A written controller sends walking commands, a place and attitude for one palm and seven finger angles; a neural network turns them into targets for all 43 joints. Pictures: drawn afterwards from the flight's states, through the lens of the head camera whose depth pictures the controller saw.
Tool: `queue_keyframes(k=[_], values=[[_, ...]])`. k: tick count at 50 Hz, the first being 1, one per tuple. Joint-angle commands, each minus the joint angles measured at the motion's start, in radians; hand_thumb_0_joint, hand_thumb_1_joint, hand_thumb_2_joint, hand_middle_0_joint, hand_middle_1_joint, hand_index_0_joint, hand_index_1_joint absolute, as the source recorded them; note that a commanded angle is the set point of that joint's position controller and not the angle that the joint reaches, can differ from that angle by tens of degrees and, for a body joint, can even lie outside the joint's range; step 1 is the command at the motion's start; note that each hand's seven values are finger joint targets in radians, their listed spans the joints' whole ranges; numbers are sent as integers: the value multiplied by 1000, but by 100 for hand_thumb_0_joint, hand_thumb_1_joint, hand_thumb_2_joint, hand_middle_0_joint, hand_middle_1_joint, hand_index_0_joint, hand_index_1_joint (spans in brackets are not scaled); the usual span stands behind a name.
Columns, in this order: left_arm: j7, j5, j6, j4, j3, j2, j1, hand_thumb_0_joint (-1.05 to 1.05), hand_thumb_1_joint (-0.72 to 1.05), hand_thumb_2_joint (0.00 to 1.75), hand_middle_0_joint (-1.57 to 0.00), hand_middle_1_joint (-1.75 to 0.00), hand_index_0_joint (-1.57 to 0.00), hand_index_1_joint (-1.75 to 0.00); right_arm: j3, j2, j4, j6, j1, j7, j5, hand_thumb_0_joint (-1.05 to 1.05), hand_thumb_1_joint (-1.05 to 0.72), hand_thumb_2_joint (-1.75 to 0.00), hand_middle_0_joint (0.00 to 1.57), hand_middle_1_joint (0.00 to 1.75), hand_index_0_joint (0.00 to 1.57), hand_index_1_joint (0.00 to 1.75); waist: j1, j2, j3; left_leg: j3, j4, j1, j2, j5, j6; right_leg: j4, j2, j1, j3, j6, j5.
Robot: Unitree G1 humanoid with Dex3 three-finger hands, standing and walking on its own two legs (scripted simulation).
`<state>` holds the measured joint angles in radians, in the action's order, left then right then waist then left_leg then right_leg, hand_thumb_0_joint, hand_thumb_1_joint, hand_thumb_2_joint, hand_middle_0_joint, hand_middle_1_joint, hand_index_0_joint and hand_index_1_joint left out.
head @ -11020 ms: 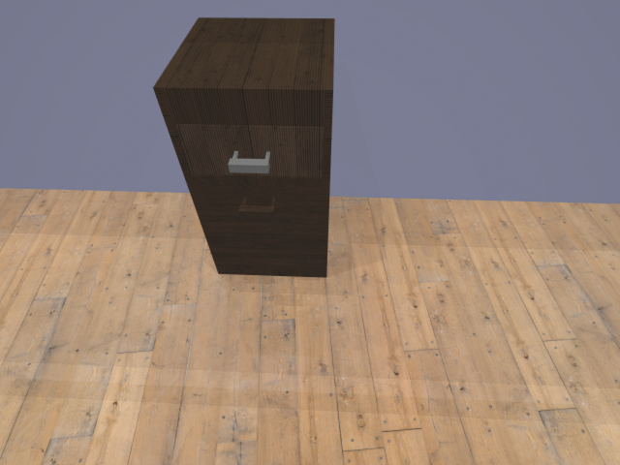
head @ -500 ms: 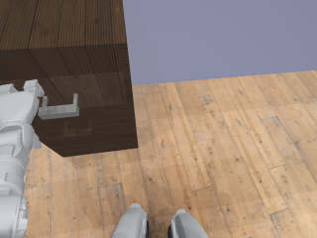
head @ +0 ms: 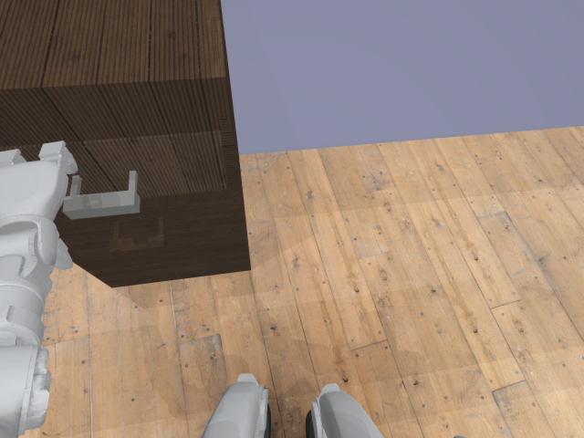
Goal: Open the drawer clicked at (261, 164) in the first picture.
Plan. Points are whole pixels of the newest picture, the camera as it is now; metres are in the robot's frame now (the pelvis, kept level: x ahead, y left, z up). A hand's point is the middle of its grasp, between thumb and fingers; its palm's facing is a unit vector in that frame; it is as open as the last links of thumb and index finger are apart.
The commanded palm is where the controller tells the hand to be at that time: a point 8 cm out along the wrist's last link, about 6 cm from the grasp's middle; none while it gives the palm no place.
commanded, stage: move the hooked fingers above the handle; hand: left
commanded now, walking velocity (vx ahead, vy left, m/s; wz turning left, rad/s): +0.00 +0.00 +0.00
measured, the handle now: (104, 192) +0.48 +0.31 -0.08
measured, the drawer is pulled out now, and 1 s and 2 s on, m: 0.00 0.00 0.00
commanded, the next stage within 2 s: lower the fingers behind the handle in 0.44 s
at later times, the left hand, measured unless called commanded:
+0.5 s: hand (48, 212) +0.41 +0.35 -0.02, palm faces -0.09 +0.00 -1.00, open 13.8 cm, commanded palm +0.42 +0.30 +0.04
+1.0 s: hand (75, 222) +0.42 +0.33 -0.05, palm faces -0.09 -0.01 -1.00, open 13.8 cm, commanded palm +0.42 +0.29 +0.01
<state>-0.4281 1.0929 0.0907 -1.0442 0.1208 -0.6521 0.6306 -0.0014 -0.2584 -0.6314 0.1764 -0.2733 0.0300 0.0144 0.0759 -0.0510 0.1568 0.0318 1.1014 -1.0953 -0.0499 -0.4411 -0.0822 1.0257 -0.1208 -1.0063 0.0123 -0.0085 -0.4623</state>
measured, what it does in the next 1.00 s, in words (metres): stands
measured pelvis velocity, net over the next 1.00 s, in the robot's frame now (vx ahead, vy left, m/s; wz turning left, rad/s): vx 0.00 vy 0.00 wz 0.00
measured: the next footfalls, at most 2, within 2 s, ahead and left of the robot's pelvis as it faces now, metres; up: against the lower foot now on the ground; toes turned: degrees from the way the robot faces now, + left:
none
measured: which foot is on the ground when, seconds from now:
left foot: down 0.00-1.00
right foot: down 0.00-1.00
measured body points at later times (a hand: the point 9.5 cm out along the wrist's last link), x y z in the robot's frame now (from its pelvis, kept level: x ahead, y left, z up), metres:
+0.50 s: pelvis +0.00 +0.00 +0.00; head +0.13 +0.03 +0.43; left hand +0.41 +0.35 +0.03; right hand +0.07 -0.27 -0.12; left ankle +0.03 +0.06 -0.65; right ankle +0.01 -0.12 -0.65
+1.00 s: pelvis +0.00 +0.00 -0.01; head +0.14 +0.03 +0.42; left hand +0.41 +0.33 +0.00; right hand +0.06 -0.27 -0.13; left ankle +0.03 +0.06 -0.65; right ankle +0.01 -0.12 -0.65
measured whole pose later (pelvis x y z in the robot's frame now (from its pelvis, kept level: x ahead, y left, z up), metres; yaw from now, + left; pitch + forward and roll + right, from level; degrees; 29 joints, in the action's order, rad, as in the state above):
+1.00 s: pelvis +0.00 +0.00 -0.01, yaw +0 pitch +26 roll -5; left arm -0.47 1.12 0.13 -1.03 0.10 -0.59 0.59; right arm -0.02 -0.25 -0.66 0.17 -0.28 0.01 0.03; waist 0.07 -0.05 0.18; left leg 0.03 1.16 -1.14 -0.05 -0.47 -0.09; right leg 1.08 -0.12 -1.05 0.00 0.00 -0.49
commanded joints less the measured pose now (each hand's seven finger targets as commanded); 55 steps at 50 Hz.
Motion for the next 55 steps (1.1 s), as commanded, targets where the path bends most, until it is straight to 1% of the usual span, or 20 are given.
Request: queue_keyframes(k=[1,4,6,7,9,12,15,16,17,19,21,24,26,30,34,38,43,46,49,55], values=[[63,-44,76,266,-84,-138,391,0,-50,30,-30,-120,-30,-120,-88,-184,19,-41,-139,34,4,0,-90,-90,20,30,20,30,71,-75,494,65,-140,610,72,350,36,-169,24,73,-30,-33,204],[102,-53,131,298,-170,-34,439,0,-50,30,-30,-120,-30,-120,-86,-167,-3,-49,-135,38,7,0,-90,-90,20,30,20,30,90,-122,394,87,-156,612,74,309,42,-172,29,-19,-38,-44,151],[84,-39,143,242,-109,-82,380,0,-50,30,-30,-120,-30,-120,-86,-170,-11,-42,-142,36,10,0,-90,-90,20,30,20,30,63,-124,336,92,-154,577,73,289,50,-159,26,-50,-46,-54,131],[64,-27,146,233,-38,-157,360,0,-50,30,-30,-120,-30,-120,-81,-176,-5,-37,-141,34,10,0,-90,-90,20,30,20,30,38,-110,350,96,-155,557,72,309,54,-146,24,-43,-47,-58,138],[13,-4,146,222,52,-240,339,0,-50,30,-30,-120,-30,-120,-78,-180,8,-24,-132,21,14,0,-90,-90,20,30,20,30,-6,-162,387,87,-143,537,66,372,65,-114,24,-38,-52,-68,155],[-71,19,98,196,150,-334,262,0,-50,30,-30,-120,-30,-120,-66,-184,51,-2,-113,2,25,0,-90,-90,20,30,20,30,-53,-141,428,53,-117,470,55,428,56,-87,19,43,-48,-66,205],[-123,39,36,201,156,-357,260,0,-50,30,-30,-120,-30,-120,-63,-189,76,12,-104,-8,23,0,-90,-90,20,30,20,30,-52,-89,472,39,-114,437,47,424,48,-82,19,118,-37,-54,248],[-128,37,24,212,141,-347,294,0,-50,30,-30,-120,-30,-120,-66,-191,78,10,-104,-8,20,0,-90,-90,20,30,20,30,-33,-85,484,33,-116,438,48,411,42,-92,20,129,-34,-49,257],[-123,25,13,215,151,-364,280,0,-50,30,-30,-120,-30,-120,-66,-195,81,8,-106,-10,18,0,-90,-90,20,30,20,30,-46,-83,498,32,-123,448,46,405,42,-95,20,159,-34,-48,261],[-90,7,12,235,118,-332,312,0,-50,30,-30,-120,-30,-120,-74,-195,78,-1,-113,-2,10,0,-90,-90,20,30,20,30,-11,-66,563,37,-126,504,56,418,37,-106,23,172,-30,-38,281],[-43,-13,26,246,54,-273,334,0,-50,30,-30,-120,-30,-120,-83,-197,61,-13,-129,9,4,0,-90,-90,20,30,20,30,19,-68,557,47,-136,555,63,393,38,-132,23,148,-32,-32,255],[33,-46,70,317,-104,-90,384,0,-50,30,-30,-120,-30,-120,-93,-179,36,-32,-125,19,3,0,-90,-90,20,30,20,30,69,-97,524,74,-150,654,76,395,43,-164,25,72,-35,-33,215],[62,-47,103,309,-138,-49,385,0,-50,30,-30,-120,-30,-120,-96,-173,8,-37,-131,28,5,0,-90,-90,20,30,20,30,76,-105,437,95,-160,661,80,344,50,-171,25,0,-41,-37,166],[47,-18,133,210,-61,-121,337,0,-50,30,-30,-120,-30,-120,-84,-173,-3,-30,-133,28,8,0,-90,-90,20,30,20,30,43,-104,322,96,-158,554,70,297,53,-149,26,-47,-50,-56,130],[-43,24,122,198,102,-284,277,0,-50,30,-30,-120,-30,-120,-70,-182,36,-8,-108,6,21,0,-90,-90,20,30,20,30,-36,-170,387,71,-127,492,59,386,66,-89,22,-17,-52,-71,163],[-121,41,74,222,133,-273,209,0,-50,30,-30,-120,-30,-120,-74,-182,78,6,-97,-18,32,0,-90,-90,20,30,20,30,-57,-147,505,56,-85,500,63,491,66,-47,16,41,-50,-64,249],[-129,23,19,208,102,-252,252,0,-50,30,-30,-120,-30,-120,-83,-195,70,2,-114,-22,24,0,-90,-90,20,30,20,30,-16,-49,527,58,-80,464,66,416,49,-53,20,76,-44,-41,250],[-98,16,31,216,43,-214,336,0,-50,30,-30,-120,-30,-120,-87,-196,44,-15,-125,-8,21,0,-90,-90,20,30,20,30,28,-55,521,69,-74,488,71,381,45,-62,23,33,-42,-35,220],[-61,11,78,271,-14,-159,393,0,-50,30,-30,-120,-30,-120,-93,-188,25,-31,-120,4,25,0,-90,-90,20,30,20,30,46,-115,523,95,-72,551,80,378,56,-59,25,-46,-45,-42,178],[-48,25,121,191,-9,-156,328,0,-50,30,-30,-120,-30,-120,-84,-178,-1,-32,-123,5,26,0,-90,-90,20,30,20,30,28,-144,438,105,-56,491,76,331,67,-29,22,-137,-58,-54,129]])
